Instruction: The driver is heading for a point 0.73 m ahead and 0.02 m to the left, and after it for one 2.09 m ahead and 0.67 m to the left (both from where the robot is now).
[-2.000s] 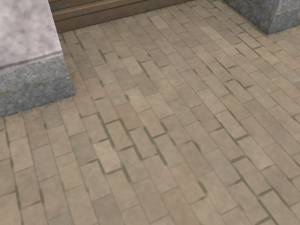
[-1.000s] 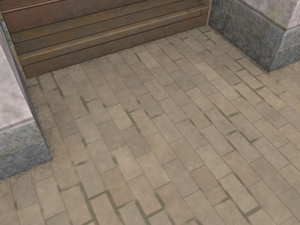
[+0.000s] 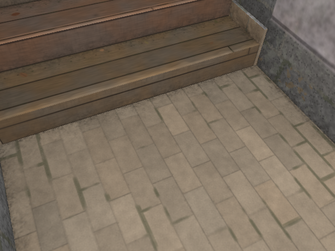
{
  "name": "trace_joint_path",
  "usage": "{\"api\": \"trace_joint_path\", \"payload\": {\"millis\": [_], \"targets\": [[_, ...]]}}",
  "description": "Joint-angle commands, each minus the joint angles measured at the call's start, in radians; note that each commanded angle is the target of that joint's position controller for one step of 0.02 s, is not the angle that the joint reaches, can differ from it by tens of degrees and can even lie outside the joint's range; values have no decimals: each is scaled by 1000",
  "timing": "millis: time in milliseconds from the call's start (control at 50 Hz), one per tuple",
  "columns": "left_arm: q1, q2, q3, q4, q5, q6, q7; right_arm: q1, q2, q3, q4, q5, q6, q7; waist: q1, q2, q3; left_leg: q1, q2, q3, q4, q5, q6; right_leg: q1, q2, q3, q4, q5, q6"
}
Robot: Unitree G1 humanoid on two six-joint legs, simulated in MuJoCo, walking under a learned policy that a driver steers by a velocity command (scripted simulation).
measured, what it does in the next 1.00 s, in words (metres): walks ahead: right foot, then left foot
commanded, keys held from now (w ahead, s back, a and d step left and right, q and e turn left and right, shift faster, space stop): w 0.92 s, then w+q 0.08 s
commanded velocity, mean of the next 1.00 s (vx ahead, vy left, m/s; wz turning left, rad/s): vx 0.50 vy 0.00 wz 0.01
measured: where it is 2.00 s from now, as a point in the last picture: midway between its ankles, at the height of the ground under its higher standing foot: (160, 144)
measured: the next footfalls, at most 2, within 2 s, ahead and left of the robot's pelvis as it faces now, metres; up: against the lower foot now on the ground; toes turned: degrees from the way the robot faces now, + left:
right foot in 0.42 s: +0.42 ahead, -0.15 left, +0.00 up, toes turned -3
left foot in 1.00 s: +0.72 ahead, +0.09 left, +0.00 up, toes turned +3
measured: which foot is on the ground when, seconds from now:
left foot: down 0.00-0.44, up 0.46-0.98, down 1.00-1.00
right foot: up 0.00-0.40, down 0.42-1.00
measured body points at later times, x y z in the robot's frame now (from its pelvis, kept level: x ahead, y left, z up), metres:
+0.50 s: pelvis +0.28 -0.06 -0.01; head +0.31 -0.06 +0.44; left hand +0.46 +0.19 -0.12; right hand +0.26 -0.32 -0.16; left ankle +0.10 +0.08 -0.66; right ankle +0.38 -0.15 -0.74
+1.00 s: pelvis +0.55 -0.02 -0.01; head +0.58 +0.00 +0.43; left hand +0.51 +0.26 -0.16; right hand +0.76 -0.25 -0.11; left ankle +0.68 +0.09 -0.74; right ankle +0.38 -0.15 -0.73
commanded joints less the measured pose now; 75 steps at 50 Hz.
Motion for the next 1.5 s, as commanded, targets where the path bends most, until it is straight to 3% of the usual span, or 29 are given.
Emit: {"api": "trace_joint_path", "payload": {"millis": [20, 80, 100, 200, 300, 360, 400, 420, 440, 460, 480, 500, 540, 580, 700, 780, 880, 940, 980, 1000, 1020, 1040, 1080, 1120, 1160, 1260, 1400, 1480, 1500], "targets": [[48, 52, 23, -48, 6, 10, 10, 22, -80, -12, -24, -8, -16, 3, 22, 120, -59, 143, 248, -280, -300, 77, 160, -145, -95, 37, -26, 96, -3], [-23, 67, 32, -83, 19, 25, 16, 72, -124, -21, -2, -20, -21, -11, 22, 94, -20, 146, 246, -221, -332, 209, 187, -218, -92, 26, -151, 200, 22], [-68, 56, 32, -91, 20, 24, 16, 95, -130, -23, 11, -6, -17, -20, 10, 83, -8, 168, 249, -210, -339, 207, 176, -261, -103, 28, -200, 248, 32], [-234, 31, 22, -138, 15, 13, -1, 169, -138, -19, 36, 6, -4, -39, -39, 88, 25, 227, 219, -141, -355, 175, 134, -266, -68, -5, -479, 455, 40], [-371, 29, 10, -187, 4, 2, -27, 251, -148, -25, 80, 13, 15, -43, -83, 85, 71, 371, 266, -137, -308, 181, 134, -292, -38, -24, -620, 411, 27], [-372, 49, 12, -204, 1, -9, -44, 246, -162, -35, 91, 18, 28, -49, -57, 103, 62, 440, 302, -143, -238, 289, 116, -243, -18, -33, -668, 310, -9], [-241, 94, 34, -172, 4, -13, -44, 200, -177, -39, 81, 19, 35, -50, 25, 126, -22, 428, 278, -113, -94, 579, 88, -21, 41, -82, -694, 273, -44], [-71, 141, 60, -118, 7, -12, -37, 185, -156, -31, 74, 16, 39, -49, 100, 109, -122, 360, 221, -73, 97, 650, 61, 216, 59, -91, -698, 297, -75], [120, 219, 81, -79, 20, -10, -27, 193, -123, -15, 49, -1, 37, -48, 156, -7, -276, 133, 156, -27, 422, 367, 24, 542, -131, 129, -673, 315, -144], [170, 268, 88, -56, 20, -7, -34, 318, 18, 24, 53, 1, 14, -35, 85, -272, -398, -260, -36, -60, 753, -346, -34, 855, -343, 609, -799, 122, -296], [154, 171, 60, -64, 14, -8, -34, 253, -88, 1, 60, 24, -10, -30, 118, -170, -372, -366, 10, -196, 871, -419, -12, 827, -321, 667, -868, 31, -258], [61, 135, 48, -81, 13, -10, -30, 156, -140, -14, 25, 46, -25, -27, 102, -128, -231, -425, 61, -174, 882, -333, 4, 695, -293, 517, -885, 76, -214], [-76, 89, 31, -106, 27, -12, -34, 79, -130, -22, 12, 28, -22, -40, 40, -7, -95, -344, 145, -136, 782, -182, 1, 414, -225, 319, -946, 258, -186], [-89, 59, 22, -94, 35, -17, -39, 123, -88, -24, 22, 22, 6, -42, -8, -41, -76, -247, 178, -141, 710, -131, -3, 303, -180, 229, -1004, 297, -178], [2, 115, 33, -49, 27, -13, -8, -28, -73, -29, -27, 5, 27, -46, 7, -18, 3, -370, 189, -118, 435, 97, -53, 294, -160, 110, -1078, 370, -179], [55, 125, 33, -25, 17, -6, 1, -160, -52, -18, -62, 10, 19, -34, 47, -26, 31, -327, 149, -79, 217, 247, -57, 313, -128, 37, -1085, 357, -148], [122, 138, 41, 21, 9, 11, 5, -277, -61, -8, -109, 21, 9, -7, 76, -32, 68, -340, 126, -74, 90, 194, -35, 452, -185, 35, -1028, 363, -141], [91, 160, 52, 23, 5, 24, 11, -226, -98, -18, -110, 24, 1, 5, 27, -58, 34, -245, 96, -50, 54, 83, 6, 519, -215, 28, -944, 522, -114], [51, 148, 48, 11, 10, 33, 15, 6, -161, -54, -37, 20, 3, 2, -86, -46, -109, 81, 23, 9, 36, 77, 54, 476, -144, -56, -669, 807, -67], [63, 119, 33, -12, 28, 33, 18, 188, -231, -78, 6, 14, 8, -5, -141, 62, -243, 379, 160, -174, 58, 93, 114, 281, -89, -110, -367, 607, -27], [250, 13, 9, -8, 59, 17, -10, 338, -291, -78, 60, -87, 15, -15, -79, 343, -361, 694, 401, -638, -57, 44, 262, -74, 118, -142, 6, -94, 23], [174, 83, 26, 2, 82, 5, -12, 286, -251, -74, 51, -55, 29, -16, -82, 237, -337, 666, 372, -764, -154, 8, 250, -205, 107, 4, 112, -193, 6], [1, 85, 21, -47, 60, -13, -18, 109, -165, -50, 12, -34, 28, -19, -46, 95, -114, 420, 294, -510, -165, 56, 201, -237, -4, 18, 55, -1, -13], [-11, 85, 19, -60, 82, 8, -18, 66, -115, -32, 16, -14, 27, -23, 10, 100, -68, 254, 231, -409, -213, 173, 170, -116, -38, 17, -57, 44, 7], [-5, 75, 13, -68, 83, 32, -20, 82, -133, -36, 20, -7, 19, -21, 30, 99, -73, 194, 210, -373, -231, 221, 183, -56, -31, 3, -113, 25, 32], [-179, 66, -3, -140, 68, 46, -23, 158, -159, -47, 34, -7, 25, -22, -14, 102, 15, 145, 185, -369, -316, 33, 198, -113, -36, -18, -358, 156, 85], [-339, 77, -10, -224, 48, 30, -23, 230, -173, -58, 40, -19, 31, -25, -73, 103, 19, 235, 170, -393, -222, 152, 155, -67, 15, -15, -587, 247, 98], [-136, 124, 10, -191, 53, 0, -2, 154, -189, -66, 7, -13, 31, -32, 42, 77, -43, 154, 116, -415, -12, 261, 81, 271, 51, -18, -761, 196, 55], [-16, 186, 28, -171, 70, -14, 12, 142, -147, -54, -13, -3, 22, -29, 95, -17, -129, 75, 36, -347, 197, 213, 48, 448, -73, 103, -818, 123, 17]]}}
Keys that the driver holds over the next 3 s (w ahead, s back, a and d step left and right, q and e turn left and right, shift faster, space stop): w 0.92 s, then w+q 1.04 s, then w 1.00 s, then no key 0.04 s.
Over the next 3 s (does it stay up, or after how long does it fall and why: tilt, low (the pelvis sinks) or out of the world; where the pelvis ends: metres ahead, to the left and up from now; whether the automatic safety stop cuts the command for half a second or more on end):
stays up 1.45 0.42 0.17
